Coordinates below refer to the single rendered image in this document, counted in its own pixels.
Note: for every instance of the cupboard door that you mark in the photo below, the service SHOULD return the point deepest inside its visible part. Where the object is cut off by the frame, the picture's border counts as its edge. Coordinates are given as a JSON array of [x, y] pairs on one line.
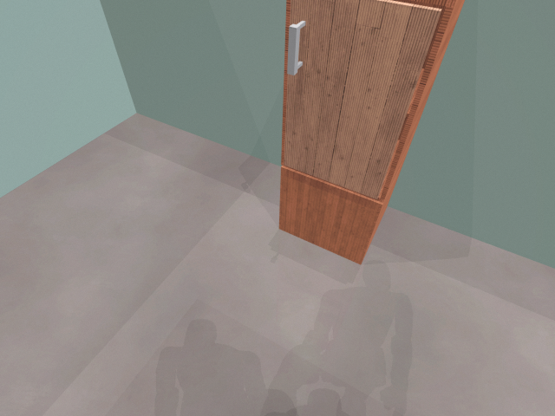
[[346, 105]]

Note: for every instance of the handle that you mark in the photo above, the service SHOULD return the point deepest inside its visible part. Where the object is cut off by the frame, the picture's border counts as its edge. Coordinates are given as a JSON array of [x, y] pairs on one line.
[[293, 48]]

